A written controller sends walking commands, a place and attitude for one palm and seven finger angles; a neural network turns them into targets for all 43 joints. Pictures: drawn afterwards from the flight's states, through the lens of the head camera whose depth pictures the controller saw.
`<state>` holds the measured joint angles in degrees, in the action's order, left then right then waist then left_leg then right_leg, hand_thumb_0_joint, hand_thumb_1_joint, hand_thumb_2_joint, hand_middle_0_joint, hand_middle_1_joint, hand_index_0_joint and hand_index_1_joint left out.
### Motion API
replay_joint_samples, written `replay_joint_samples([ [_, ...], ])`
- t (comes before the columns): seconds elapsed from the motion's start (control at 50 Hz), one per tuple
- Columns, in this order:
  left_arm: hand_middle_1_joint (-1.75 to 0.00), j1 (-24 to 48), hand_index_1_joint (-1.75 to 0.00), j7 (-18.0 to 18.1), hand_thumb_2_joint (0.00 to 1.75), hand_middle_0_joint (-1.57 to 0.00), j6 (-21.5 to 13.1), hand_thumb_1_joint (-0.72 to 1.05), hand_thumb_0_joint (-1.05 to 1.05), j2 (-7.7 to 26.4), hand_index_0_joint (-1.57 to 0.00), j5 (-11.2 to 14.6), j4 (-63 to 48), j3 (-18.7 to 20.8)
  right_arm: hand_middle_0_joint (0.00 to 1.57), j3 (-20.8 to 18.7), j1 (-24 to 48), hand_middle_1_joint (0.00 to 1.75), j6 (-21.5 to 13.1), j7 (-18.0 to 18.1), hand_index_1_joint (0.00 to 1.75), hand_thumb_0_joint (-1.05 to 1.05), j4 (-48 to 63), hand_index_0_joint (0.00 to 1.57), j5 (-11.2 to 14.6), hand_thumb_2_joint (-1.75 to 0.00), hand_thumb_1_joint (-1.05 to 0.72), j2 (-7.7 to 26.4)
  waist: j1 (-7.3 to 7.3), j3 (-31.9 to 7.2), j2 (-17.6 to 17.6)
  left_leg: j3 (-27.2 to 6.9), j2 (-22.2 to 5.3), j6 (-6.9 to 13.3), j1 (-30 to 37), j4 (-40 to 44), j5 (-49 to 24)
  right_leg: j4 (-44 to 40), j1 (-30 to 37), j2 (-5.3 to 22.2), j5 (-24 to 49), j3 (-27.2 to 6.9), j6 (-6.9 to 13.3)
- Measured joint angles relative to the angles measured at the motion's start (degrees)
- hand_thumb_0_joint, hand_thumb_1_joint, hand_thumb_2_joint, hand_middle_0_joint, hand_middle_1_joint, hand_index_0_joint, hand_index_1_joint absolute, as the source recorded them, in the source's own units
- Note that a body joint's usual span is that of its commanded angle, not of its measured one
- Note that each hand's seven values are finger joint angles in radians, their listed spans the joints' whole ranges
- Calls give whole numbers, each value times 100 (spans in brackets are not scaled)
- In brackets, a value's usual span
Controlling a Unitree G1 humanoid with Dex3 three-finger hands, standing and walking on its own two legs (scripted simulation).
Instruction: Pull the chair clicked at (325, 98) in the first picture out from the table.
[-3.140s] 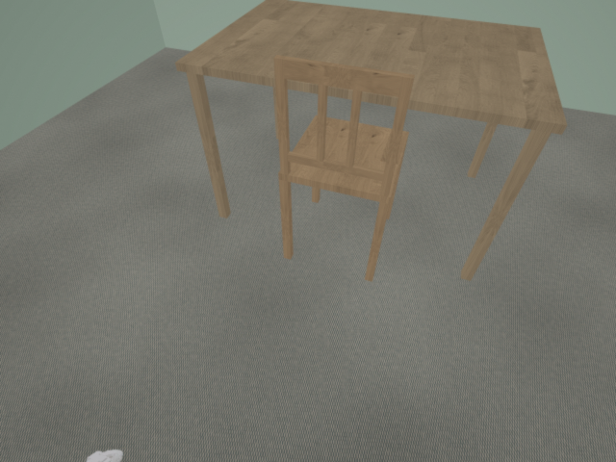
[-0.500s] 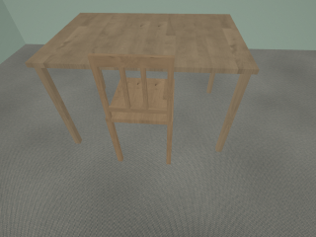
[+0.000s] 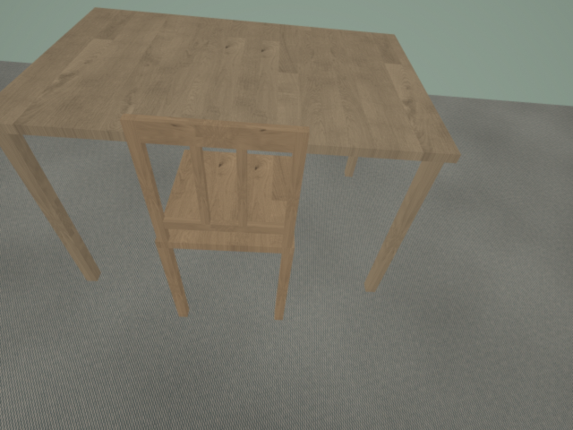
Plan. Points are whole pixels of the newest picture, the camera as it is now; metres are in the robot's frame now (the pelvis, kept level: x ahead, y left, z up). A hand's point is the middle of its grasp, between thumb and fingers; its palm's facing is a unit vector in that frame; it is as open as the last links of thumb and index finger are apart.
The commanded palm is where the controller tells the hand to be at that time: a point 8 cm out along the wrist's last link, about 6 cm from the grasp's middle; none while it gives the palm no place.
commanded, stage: take the last steps up to it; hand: left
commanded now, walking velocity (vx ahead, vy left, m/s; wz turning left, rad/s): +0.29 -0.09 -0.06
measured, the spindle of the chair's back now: (201, 186) +0.64 +0.23 -0.10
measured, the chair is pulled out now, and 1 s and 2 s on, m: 0.00 0.00 0.00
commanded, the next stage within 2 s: come to a stop and stand still in 0.32 s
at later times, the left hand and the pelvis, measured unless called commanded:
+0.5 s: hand (226, 368) +0.26 +0.11 -0.16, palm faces +0.05 -0.98 -0.21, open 7.1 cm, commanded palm none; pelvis +0.16 -0.07 +0.00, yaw +0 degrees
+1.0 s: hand out of the picture +0.16 +0.16 -0.18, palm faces +0.07 -0.98 -0.19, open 7.4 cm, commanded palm none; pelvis +0.16 -0.03 +0.00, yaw -1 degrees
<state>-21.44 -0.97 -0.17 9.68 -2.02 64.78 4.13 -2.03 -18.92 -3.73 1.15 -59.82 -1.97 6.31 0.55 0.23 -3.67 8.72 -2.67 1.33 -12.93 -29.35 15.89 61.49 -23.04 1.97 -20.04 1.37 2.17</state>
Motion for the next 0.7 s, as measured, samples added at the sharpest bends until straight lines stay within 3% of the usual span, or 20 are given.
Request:
replay_joint_samples([
  [0.06,-30,325,-29,-31,90,-20,-26,91,1,80,-20,6,-188,34,20,59,-220,30,-50,24,30,0,-154,20,28,-90,-92,-107,0,-1,9,49,49,0,430,564,-134,91,-528,154,462,51,-102],
  [0.14,-30,749,-29,-30,90,-20,-34,92,0,128,-20,26,-429,51,20,92,-475,30,-51,10,30,0,-351,20,45,-90,-92,-212,37,43,40,104,78,-68,870,1003,-144,-517,-910,338,839,79,-195],
  [0.22,-30,1120,-29,-43,90,-19,-33,92,0,119,-19,48,-582,30,21,67,-634,30,-2,-24,30,0,-477,20,16,-90,-91,-228,174,157,112,152,59,-194,1167,1079,57,-1610,-879,423,963,189,-187],
  [0.3,-30,1375,-29,-56,90,-19,-100,92,0,44,-19,55,-678,1,21,4,-740,30,70,-43,30,1,-565,20,-3,-90,-91,-151,331,279,253,160,-74,-395,1313,734,509,-2569,-453,303,994,341,-78],
  [0.34,-30,1428,-29,-46,90,-20,-252,92,0,8,-20,31,-721,-9,21,-17,-792,30,117,-71,30,1,-629,20,27,-90,-91,-105,302,317,333,103,-246,-349,1095,-88,958,-2818,-188,188,1243,428,12],
  [0.38,-30,1462,-29,4,90,-20,-360,91,0,-79,-20,66,-726,-36,21,-18,-630,30,238,-78,30,1,-655,20,77,-90,-91,-9,275,434,449,-313,-280,-130,427,-1841,1399,-2506,-149,88,980,542,103],
  [0.42,-30,1389,-30,51,90,-20,-368,91,0,-161,-20,96,-682,-73,21,-65,-440,30,293,-67,30,1,-619,20,94,-90,-91,90,225,451,493,-525,-208,-7,-227,-3225,1264,-2636,94,8,815,615,153],
  [0.46,-30,1272,-30,162,90,-20,-367,93,-1,-213,-20,163,-644,-18,20,-100,-243,30,311,-42,30,1,-521,20,79,-90,-91,187,187,387,537,-565,-217,3,-756,-3799,882,-2992,378,-85,887,701,145],
  [0.54,-30,1098,-30,289,90,-20,-304,95,-3,-144,-20,100,-544,-91,20,-90,187,30,356,55,30,1,-264,19,84,-90,-91,339,113,220,598,-499,-217,-183,-1215,-3021,540,-3560,734,-213,1046,791,202],
  [0.62,-30,983,-30,312,90,-20,-155,94,-2,-157,-20,63,-472,-176,20,-83,606,30,480,59,30,0,-49,19,124,-90,-92,393,-30,176,626,-522,-101,-308,-1144,-1950,581,-3593,805,-244,997,761,181],
  [0.7,-30,886,-30,310,90,-20,-42,93,-1,-167,-20,38,-453,-158,20,-90,917,30,581,25,30,0,115,19,117,-90,-92,366,-190,214,536,-567,45,-347,-940,-1520,721,-3422,772,-164,892,714,120],
])
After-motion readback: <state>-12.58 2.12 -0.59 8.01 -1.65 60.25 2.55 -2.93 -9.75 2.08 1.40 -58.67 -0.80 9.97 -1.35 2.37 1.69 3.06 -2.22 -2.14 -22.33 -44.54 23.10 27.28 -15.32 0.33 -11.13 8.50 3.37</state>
